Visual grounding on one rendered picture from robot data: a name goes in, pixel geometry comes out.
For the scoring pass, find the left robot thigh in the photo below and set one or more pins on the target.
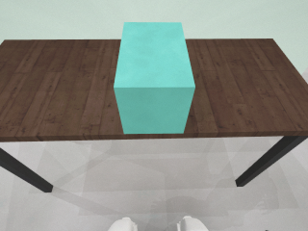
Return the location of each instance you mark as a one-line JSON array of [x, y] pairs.
[[123, 225]]

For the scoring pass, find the table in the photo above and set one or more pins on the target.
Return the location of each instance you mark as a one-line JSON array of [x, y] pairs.
[[63, 90]]

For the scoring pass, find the right robot thigh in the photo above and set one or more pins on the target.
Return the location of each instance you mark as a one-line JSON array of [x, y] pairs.
[[190, 224]]

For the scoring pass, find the robot thigh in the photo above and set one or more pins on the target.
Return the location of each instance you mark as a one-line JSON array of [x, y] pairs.
[[123, 225], [190, 224]]

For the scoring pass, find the carton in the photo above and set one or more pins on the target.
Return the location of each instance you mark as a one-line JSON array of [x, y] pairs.
[[154, 82]]

